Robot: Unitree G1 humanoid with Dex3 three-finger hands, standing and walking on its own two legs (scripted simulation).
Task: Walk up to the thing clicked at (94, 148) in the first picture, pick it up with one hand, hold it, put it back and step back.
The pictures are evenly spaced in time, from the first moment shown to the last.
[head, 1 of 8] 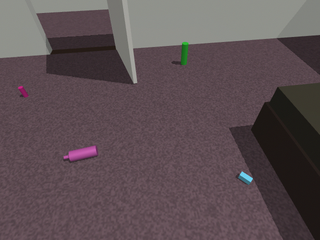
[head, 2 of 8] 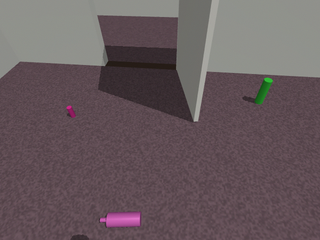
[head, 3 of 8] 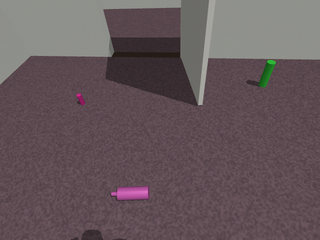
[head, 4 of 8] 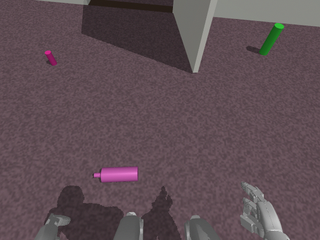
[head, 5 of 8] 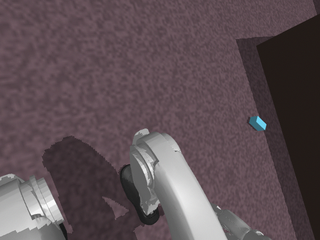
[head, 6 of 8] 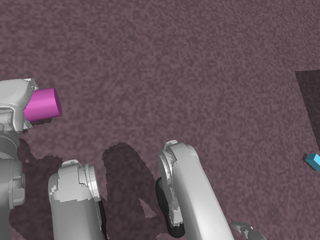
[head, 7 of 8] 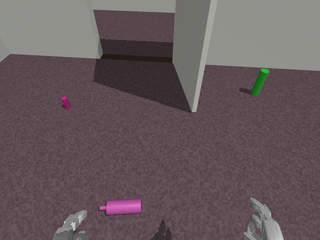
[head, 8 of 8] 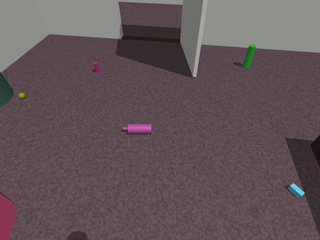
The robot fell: no
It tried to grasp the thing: yes
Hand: left
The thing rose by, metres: 0.68
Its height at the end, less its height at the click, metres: +0.00
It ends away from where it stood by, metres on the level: 0.01
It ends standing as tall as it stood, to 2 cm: yes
